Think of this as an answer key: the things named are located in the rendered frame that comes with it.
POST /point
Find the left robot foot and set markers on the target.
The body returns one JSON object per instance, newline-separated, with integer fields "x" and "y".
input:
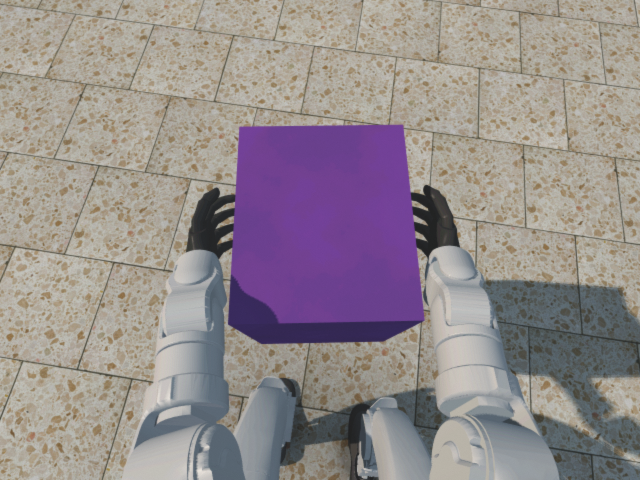
{"x": 291, "y": 388}

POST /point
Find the robot left upper arm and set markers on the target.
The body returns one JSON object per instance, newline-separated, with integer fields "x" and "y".
{"x": 207, "y": 451}

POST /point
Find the right robot hand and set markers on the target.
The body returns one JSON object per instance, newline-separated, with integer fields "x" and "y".
{"x": 441, "y": 230}

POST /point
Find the carton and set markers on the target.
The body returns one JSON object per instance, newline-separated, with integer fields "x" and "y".
{"x": 324, "y": 246}

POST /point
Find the robot left forearm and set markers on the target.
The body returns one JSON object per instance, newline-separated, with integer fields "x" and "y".
{"x": 188, "y": 387}

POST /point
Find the robot right upper arm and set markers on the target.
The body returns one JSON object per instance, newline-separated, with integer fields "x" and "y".
{"x": 468, "y": 447}

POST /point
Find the right robot shin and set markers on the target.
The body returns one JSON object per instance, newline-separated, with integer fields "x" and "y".
{"x": 363, "y": 469}

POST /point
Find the left robot hand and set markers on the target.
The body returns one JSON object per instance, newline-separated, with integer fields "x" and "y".
{"x": 203, "y": 234}

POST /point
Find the robot right forearm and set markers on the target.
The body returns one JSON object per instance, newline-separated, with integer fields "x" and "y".
{"x": 473, "y": 374}

